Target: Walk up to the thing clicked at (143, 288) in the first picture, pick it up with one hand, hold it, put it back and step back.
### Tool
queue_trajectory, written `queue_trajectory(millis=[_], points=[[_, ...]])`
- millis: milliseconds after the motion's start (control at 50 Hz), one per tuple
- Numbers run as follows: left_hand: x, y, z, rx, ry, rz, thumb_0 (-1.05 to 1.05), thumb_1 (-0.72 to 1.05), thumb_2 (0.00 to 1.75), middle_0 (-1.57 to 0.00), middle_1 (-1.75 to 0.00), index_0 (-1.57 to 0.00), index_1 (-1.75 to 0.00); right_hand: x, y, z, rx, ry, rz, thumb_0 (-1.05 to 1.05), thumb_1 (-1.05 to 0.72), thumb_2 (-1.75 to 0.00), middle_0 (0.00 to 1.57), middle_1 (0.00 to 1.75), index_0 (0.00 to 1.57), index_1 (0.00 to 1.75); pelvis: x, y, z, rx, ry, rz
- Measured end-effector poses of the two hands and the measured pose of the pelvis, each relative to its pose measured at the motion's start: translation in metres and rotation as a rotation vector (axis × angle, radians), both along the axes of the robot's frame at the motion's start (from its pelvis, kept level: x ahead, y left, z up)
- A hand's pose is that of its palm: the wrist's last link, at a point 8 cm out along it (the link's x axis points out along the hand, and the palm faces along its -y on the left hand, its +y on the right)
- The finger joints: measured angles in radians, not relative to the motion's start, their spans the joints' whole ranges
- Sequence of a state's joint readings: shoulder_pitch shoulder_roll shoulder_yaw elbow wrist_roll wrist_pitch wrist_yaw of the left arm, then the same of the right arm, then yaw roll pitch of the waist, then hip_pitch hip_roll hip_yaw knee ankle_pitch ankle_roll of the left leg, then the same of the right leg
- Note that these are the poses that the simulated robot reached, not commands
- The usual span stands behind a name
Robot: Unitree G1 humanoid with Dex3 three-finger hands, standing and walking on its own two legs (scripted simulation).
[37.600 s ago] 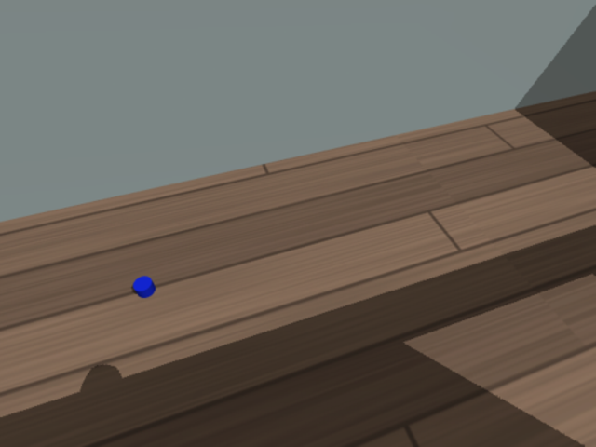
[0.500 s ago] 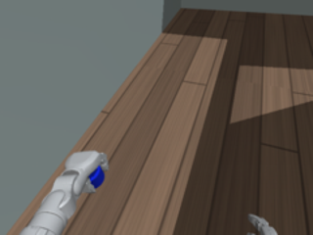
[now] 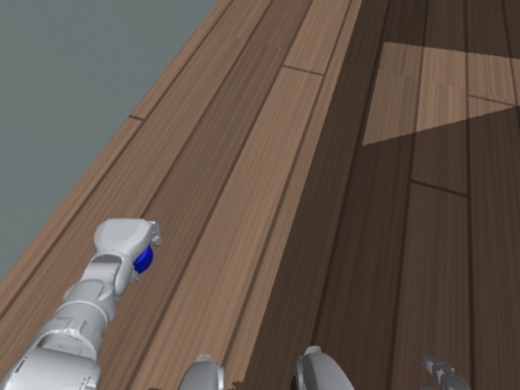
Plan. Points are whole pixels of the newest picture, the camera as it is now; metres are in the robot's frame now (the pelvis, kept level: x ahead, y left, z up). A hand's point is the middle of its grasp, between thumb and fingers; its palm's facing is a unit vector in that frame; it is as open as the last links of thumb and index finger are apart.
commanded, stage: crouch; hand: left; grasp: from above
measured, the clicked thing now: (131, 253) +0.38 +0.24 -0.11
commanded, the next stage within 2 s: lower in 1.70 s
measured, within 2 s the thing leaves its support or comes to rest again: neither
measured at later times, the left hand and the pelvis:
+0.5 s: hand (160, 266) +0.43 +0.24 -0.33, palm faces -0.45 +0.00 -0.89, open 8.4 cm; pelvis -0.04 +0.02 -0.20, yaw -2 degrees
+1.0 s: hand (168, 269) +0.46 +0.25 -0.45, palm faces -0.45 -0.02 -0.89, open 8.3 cm; pelvis -0.04 +0.02 -0.30, yaw -4 degrees
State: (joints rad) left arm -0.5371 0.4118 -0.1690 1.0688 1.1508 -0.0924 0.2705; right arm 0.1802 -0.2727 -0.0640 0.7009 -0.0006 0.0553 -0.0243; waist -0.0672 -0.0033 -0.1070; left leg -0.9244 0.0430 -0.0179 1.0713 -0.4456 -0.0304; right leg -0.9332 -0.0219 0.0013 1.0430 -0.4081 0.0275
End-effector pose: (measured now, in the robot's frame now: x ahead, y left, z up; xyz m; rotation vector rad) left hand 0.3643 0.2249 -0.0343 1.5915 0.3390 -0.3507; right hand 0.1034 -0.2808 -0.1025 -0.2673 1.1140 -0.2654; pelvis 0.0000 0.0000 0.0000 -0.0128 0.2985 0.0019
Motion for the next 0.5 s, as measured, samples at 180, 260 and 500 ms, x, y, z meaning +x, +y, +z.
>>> queue_trajectory(millis=[180,260,500], points=[[0.038,0.005,-0.096,0.019,-0.034,0.028,0.00,0.18,0.42,-0.58,-0.70,-0.79,-0.61,-0.079,0.003,-0.087,-0.039,0.167,-0.078,0.00,-0.90,-0.90,0.20,0.30,0.20,0.30,-0.022,0.010,-0.085,-0.024,0.180,-0.002],[0.048,0.006,-0.133,0.012,-0.029,0.052,-0.01,0.18,0.42,-0.59,-0.70,-0.79,-0.61,-0.109,0.015,-0.122,-0.023,0.231,-0.112,0.01,-0.90,-0.90,0.20,0.30,0.20,0.30,-0.030,0.015,-0.117,-0.031,0.229,-0.005],[0.072,0.011,-0.235,-0.021,0.031,0.059,-0.02,0.16,0.43,-0.60,-0.67,-0.82,-0.58,-0.131,0.038,-0.205,0.015,0.280,-0.098,0.01,-0.90,-0.90,0.20,0.30,0.20,0.30,-0.041,0.019,-0.200,-0.051,0.330,-0.008]])
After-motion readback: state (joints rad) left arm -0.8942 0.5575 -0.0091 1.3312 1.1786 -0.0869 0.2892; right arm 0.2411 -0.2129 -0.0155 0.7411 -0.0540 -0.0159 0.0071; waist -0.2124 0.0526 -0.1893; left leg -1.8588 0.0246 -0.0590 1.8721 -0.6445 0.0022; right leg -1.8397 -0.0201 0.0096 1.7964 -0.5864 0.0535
